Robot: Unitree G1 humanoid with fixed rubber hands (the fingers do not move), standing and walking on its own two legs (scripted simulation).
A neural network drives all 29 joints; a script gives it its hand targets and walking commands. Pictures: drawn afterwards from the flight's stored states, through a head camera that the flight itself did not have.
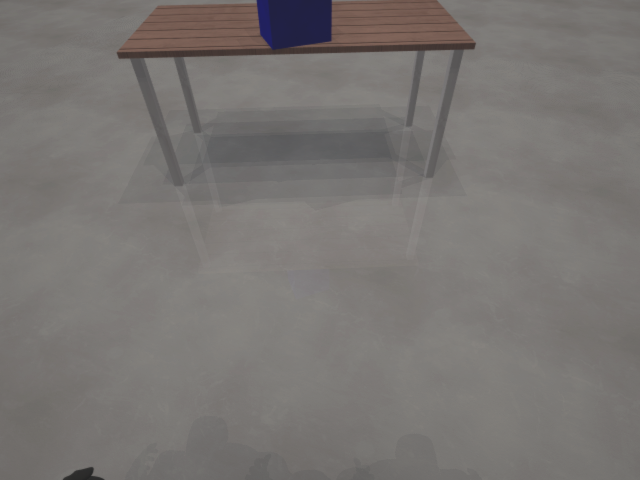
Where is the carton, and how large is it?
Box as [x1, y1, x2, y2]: [257, 0, 331, 49]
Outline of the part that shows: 257,0 260,34 273,49 330,40 331,0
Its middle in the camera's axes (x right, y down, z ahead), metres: -0.11 -0.94 +1.49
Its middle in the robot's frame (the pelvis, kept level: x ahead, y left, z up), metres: +1.77 +0.02 +0.07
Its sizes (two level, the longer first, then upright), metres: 0.246 0.187 0.295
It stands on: a table, 0.68 m high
